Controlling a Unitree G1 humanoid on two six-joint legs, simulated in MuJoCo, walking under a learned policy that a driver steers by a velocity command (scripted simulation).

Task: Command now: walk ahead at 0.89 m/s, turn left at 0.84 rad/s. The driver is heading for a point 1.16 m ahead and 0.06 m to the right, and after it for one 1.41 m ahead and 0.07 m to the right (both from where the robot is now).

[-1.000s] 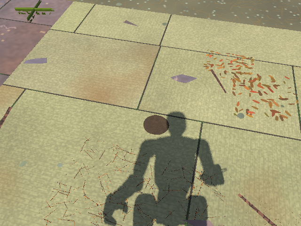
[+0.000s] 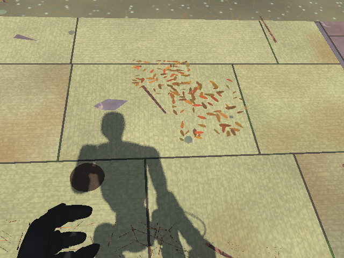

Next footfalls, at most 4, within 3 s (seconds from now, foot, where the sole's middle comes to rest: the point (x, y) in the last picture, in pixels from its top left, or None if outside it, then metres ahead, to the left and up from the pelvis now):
0.04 right None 0.17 -0.14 -0.77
0.46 left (94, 249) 0.53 0.18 -0.77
0.90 right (128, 148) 0.97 0.01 -0.77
1.32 left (127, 96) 1.30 -0.01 -0.77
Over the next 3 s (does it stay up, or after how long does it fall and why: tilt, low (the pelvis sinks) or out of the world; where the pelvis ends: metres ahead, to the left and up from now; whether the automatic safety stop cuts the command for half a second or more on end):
stays up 1.17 0.00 0.01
